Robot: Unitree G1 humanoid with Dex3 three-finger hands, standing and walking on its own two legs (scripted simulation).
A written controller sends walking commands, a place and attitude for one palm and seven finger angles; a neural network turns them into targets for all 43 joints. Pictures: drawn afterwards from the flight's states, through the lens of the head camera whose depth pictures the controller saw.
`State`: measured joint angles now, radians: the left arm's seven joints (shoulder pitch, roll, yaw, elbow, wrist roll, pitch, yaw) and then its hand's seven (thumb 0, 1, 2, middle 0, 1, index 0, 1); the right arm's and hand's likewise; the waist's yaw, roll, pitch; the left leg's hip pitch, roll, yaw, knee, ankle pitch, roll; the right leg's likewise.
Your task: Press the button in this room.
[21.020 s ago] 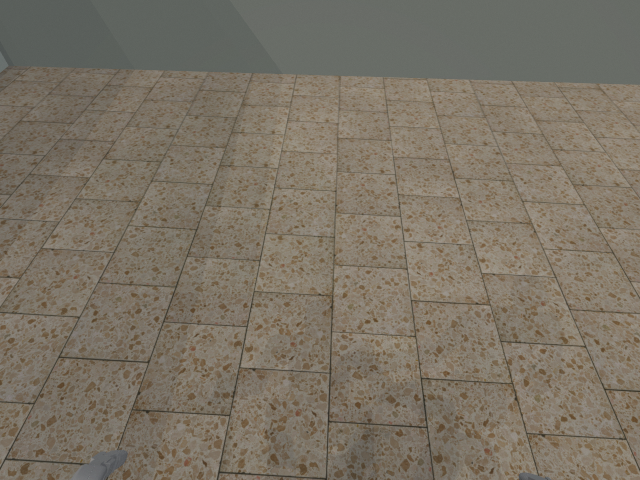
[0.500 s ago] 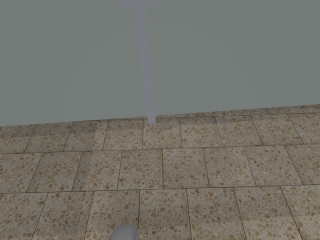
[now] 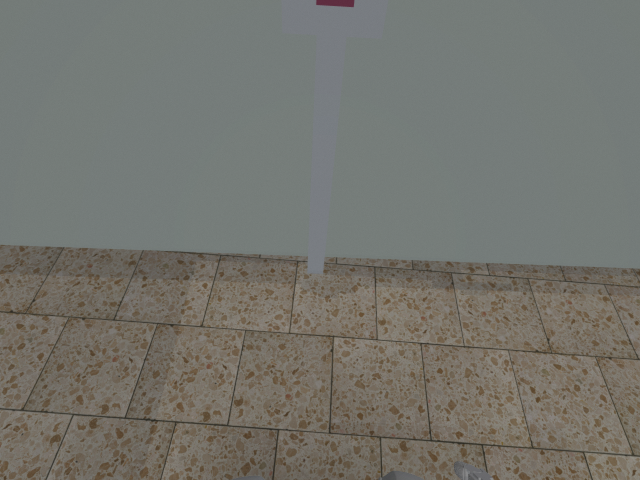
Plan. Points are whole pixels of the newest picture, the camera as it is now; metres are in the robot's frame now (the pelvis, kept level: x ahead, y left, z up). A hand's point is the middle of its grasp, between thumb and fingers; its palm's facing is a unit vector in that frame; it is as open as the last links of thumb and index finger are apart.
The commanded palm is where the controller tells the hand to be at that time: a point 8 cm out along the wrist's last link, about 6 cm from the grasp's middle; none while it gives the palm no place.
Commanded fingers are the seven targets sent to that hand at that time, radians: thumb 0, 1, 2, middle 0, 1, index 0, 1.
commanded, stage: stand and wait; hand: left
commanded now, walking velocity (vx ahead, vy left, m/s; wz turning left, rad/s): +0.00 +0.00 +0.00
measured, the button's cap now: out of the picture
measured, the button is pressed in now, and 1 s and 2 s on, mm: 0 0 0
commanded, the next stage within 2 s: turn or walk to find it in 0.20 s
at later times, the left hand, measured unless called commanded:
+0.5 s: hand out of the picture +0.07 +0.14 -0.17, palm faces +0.09 -0.98 -0.19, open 7.3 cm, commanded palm none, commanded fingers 0.00 0.90 0.90 -0.20 -0.30 -0.20 -0.30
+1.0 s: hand out of the picture +0.08 +0.14 -0.17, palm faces +0.06 -0.98 -0.17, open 7.4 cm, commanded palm none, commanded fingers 0.00 0.90 0.90 -0.20 -0.30 -0.20 -0.30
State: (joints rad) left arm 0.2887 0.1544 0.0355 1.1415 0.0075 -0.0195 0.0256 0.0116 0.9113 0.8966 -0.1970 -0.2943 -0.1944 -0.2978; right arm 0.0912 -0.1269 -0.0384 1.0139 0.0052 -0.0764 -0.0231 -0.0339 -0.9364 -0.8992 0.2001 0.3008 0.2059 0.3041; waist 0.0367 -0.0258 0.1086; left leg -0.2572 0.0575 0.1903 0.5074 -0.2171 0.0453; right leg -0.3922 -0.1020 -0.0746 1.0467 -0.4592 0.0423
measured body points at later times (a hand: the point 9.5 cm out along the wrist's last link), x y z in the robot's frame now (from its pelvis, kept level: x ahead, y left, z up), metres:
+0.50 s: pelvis +0.07 -0.04 +0.00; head +0.09 -0.04 +0.45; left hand +0.07 +0.19 -0.16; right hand +0.05 -0.26 -0.16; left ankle +0.06 +0.09 -0.74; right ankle +0.07 -0.13 -0.74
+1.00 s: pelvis +0.10 -0.02 +0.01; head +0.12 -0.02 +0.46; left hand +0.08 +0.19 -0.16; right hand +0.08 -0.23 -0.16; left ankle +0.06 +0.09 -0.74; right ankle +0.07 -0.13 -0.74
